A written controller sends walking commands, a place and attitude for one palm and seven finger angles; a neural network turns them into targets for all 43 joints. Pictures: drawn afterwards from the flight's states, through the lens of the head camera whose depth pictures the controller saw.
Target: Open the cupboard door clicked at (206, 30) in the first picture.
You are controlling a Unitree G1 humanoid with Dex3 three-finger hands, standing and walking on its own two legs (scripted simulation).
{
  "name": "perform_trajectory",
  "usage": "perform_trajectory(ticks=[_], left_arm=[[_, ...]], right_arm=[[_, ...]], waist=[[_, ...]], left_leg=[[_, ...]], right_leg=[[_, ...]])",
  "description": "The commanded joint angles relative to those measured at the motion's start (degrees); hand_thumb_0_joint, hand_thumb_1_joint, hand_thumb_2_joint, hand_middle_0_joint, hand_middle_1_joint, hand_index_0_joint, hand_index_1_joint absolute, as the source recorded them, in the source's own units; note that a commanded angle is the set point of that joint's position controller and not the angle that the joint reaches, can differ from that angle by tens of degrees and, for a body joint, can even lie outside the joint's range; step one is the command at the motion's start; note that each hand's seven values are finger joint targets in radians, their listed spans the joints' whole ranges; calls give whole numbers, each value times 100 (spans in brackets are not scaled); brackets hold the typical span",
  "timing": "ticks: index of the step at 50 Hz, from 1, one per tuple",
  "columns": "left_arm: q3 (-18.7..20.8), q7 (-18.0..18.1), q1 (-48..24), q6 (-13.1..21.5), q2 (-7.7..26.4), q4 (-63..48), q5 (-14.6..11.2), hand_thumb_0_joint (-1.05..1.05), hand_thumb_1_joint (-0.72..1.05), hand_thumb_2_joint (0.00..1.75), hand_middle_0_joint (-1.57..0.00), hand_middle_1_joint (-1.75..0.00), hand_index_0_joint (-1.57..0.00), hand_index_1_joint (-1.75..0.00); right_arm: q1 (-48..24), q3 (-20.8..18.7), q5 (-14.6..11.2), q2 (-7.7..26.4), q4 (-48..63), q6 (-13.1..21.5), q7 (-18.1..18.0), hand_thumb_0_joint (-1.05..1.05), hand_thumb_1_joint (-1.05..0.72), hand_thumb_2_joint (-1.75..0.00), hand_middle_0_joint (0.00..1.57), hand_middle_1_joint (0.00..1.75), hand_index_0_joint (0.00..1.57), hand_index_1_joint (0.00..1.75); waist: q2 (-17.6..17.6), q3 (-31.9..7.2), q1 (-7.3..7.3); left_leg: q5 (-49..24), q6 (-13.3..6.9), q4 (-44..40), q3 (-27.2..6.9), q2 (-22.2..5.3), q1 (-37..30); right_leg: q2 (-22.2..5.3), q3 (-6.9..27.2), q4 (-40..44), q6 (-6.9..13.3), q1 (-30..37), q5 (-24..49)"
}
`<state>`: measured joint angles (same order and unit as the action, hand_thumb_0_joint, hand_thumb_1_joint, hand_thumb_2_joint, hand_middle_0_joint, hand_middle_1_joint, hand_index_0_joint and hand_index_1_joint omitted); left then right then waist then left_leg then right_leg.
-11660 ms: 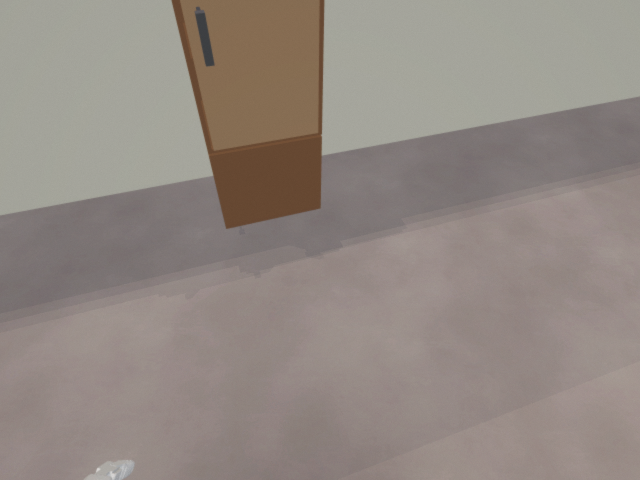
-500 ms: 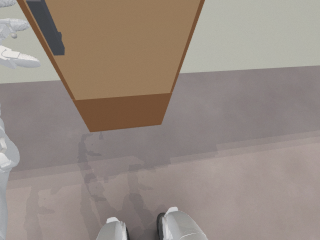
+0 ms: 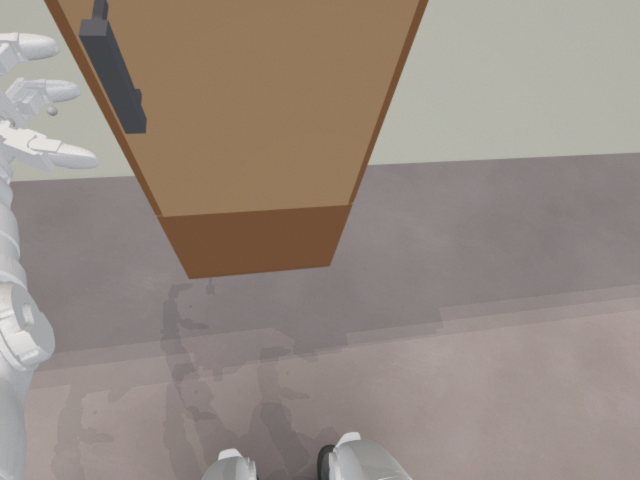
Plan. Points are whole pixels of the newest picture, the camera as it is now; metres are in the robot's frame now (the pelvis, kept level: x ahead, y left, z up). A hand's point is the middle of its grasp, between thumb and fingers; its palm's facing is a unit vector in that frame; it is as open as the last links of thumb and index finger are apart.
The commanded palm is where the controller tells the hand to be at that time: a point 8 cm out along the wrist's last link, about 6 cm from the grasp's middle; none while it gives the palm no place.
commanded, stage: move the hooked fingers beside the handle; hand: left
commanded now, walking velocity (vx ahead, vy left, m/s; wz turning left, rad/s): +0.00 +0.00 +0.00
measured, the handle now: (119, 70) +0.59 +0.19 +0.09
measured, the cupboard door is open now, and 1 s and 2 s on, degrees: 0 0 0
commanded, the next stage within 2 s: slide the fingers in behind the handle in 1.08 s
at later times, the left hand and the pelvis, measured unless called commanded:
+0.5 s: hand (64, 101) +0.54 +0.24 +0.10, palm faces +0.02 -1.00 -0.01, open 14.0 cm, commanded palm +0.52 +0.28 +0.09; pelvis -0.02 +0.00 -0.01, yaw +0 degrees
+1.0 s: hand (44, 107) +0.54 +0.26 +0.09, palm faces +0.01 -1.00 +0.01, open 14.0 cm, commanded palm +0.52 +0.29 +0.09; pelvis +0.00 +0.01 -0.01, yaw +0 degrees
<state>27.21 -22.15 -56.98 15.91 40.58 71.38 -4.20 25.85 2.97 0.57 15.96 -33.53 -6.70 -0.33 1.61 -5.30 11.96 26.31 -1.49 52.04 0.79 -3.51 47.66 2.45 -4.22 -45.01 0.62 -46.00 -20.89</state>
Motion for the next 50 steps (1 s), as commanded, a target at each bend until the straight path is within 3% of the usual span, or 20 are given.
perform_trajectory(ticks=[1,3,6,8,13,17,20,23,26,29,30,34,35,37,38,41,43,46,48,50], left_arm=[[50,35,-2647,533,1507,-1267,-129,0,-50,30,-30,-120,-30,-120],[-90,33,-2810,606,1289,-1293,-152,0,-50,30,-30,-120,-30,-120],[35,65,-2814,560,1525,-984,-97,0,-50,30,-30,-120,-30,-120],[-98,90,-2997,520,1425,-943,-57,0,-50,30,-30,-120,-30,-120],[128,180,-3186,520,1908,-905,72,0,-50,30,-30,-120,-30,-120],[50,195,-3357,514,1898,-775,107,0,-50,30,-30,-120,-30,-120],[151,173,-3447,475,2147,-727,159,0,-50,30,-30,-120,-30,-120],[117,114,-3355,429,2095,-692,134,0,-50,30,-30,-120,-30,-120],[88,72,-3344,305,2155,-426,173,0,-50,30,-30,-120,-30,-120],[213,74,-3394,343,2334,-593,175,0,-50,30,-30,-120,-30,-120],[407,82,-3369,406,2591,-835,200,0,-50,30,-30,-120,-30,-120],[409,35,-3001,473,2411,-1013,124,0,-50,30,-30,-120,-30,-120],[532,11,-2805,425,2511,-872,102,0,-50,30,-30,-120,-30,-120],[463,-39,-2807,349,2457,-798,79,0,-50,30,-30,-120,-30,-120],[352,-68,-2915,328,2331,-921,64,0,-50,30,-30,-120,-30,-120],[206,-99,-2709,286,2077,-885,47,0,-50,30,-30,-120,-30,-120],[320,-88,-2893,408,2185,-1260,-10,0,-50,30,-30,-120,-30,-120],[-15,-104,-2909,430,1574,-1283,-122,0,-50,30,-30,-120,-30,-120],[40,-86,-2930,445,1606,-1311,-155,0,-50,30,-30,-120,-30,-120],[-124,-64,-2760,364,1314,-1130,-166,0,-50,30,-30,-120,-30,-120]], right_arm=[[1178,-383,26,1114,100,88,-109,0,-90,-90,20,30,20,30],[1131,-389,32,1105,57,120,-109,0,-90,-90,20,30,20,30],[1124,-365,15,1137,28,137,-130,0,-90,-90,20,30,20,30],[1102,-346,16,1131,22,158,-146,0,-90,-90,20,30,20,30],[1113,-300,28,1155,67,200,-164,0,-90,-90,20,30,20,30],[1159,-264,34,1171,64,228,-167,0,-90,-90,20,30,20,30],[1223,-265,45,1210,23,236,-175,0,-90,-90,20,30,20,30],[1308,-255,53,1212,25,241,-172,0,-90,-90,20,30,20,30],[1340,-233,41,1224,13,234,-182,0,-90,-90,20,30,20,30],[1419,-243,64,1241,6,241,-187,0,-90,-90,20,30,20,30],[1458,-255,88,1251,16,234,-184,0,-90,-90,20,30,20,30],[1480,-297,89,1232,30,184,-115,0,-90,-90,20,30,20,30],[1478,-306,85,1254,48,170,-116,0,-90,-90,20,30,20,30],[1471,-289,59,1247,63,129,-131,0,-90,-90,20,30,20,30],[1448,-303,51,1234,63,125,-129,0,-90,-90,20,30,20,30],[1463,-322,55,1230,28,109,-117,0,-90,-90,20,30,20,30],[1483,-347,80,1240,12,89,-126,0,-90,-90,20,30,20,30],[1430,-371,89,1199,-58,99,-87,0,-90,-90,20,30,20,30],[1435,-376,85,1208,-70,88,-81,0,-90,-90,20,30,20,30],[1392,-371,80,1179,-65,93,-62,0,-90,-90,20,30,20,30]], waist=[[924,-2483,100],[1146,-2613,149],[913,-2517,149],[1027,-2556,213],[1084,-2800,175],[1024,-2658,275],[1108,-2741,264],[1146,-2916,264],[980,-2557,320],[1114,-2765,294],[1313,-3055,178],[1494,-3210,104],[1215,-3070,77],[1104,-2882,114],[1326,-2885,145],[1275,-2700,163],[1482,-2958,137],[1557,-2839,229],[1592,-2859,193],[1536,-2711,191]], left_leg=[[-3270,-42,-279,-357,114,-2038],[-3400,-13,-217,-390,103,-2287],[-3115,-30,-212,-414,120,-2026],[-3078,-29,-187,-429,117,-2048],[-2868,-41,-117,-411,143,-1791],[-2641,-66,-111,-435,137,-1633],[-2575,-55,-105,-461,118,-1630],[-2713,-54,-93,-463,112,-1693],[-2356,-93,-115,-419,113,-1307],[-2535,-87,-99,-430,101,-1449],[-2770,-59,-83,-441,95,-1584],[-3292,-3,-52,-441,68,-1986],[-3183,-26,-68,-425,65,-1793],[-3053,-63,-114,-398,91,-1602],[-3115,-52,-116,-381,89,-1703],[-3264,-23,-121,-441,53,-1958],[-3706,26,-102,-523,17,-2336],[-3927,88,-59,-580,-17,-2646],[-4117,116,-73,-636,-23,-2732],[-4088,116,-84,-624,-15,-2690]], right_leg=[[146,232,130,28,1027,2464],[139,214,102,29,785,2380],[128,224,89,26,837,2222],[111,216,58,14,696,2145],[97,273,-14,17,867,2117],[117,256,-8,18,751,1913],[111,250,0,9,687,1781],[126,232,-28,11,691,1881],[134,243,23,-5,671,1677],[140,241,-2,7,702,1796],[136,231,-65,30,805,1949],[172,189,-74,48,753,2241],[182,185,-54,40,874,2251],[186,198,-32,43,986,2295],[179,199,-7,29,883,2321],[198,125,27,34,575,2149],[201,112,2,41,517,2237],[214,62,43,36,175,2088],[218,50,25,48,189,2114],[213,31,50,49,129,2061]])
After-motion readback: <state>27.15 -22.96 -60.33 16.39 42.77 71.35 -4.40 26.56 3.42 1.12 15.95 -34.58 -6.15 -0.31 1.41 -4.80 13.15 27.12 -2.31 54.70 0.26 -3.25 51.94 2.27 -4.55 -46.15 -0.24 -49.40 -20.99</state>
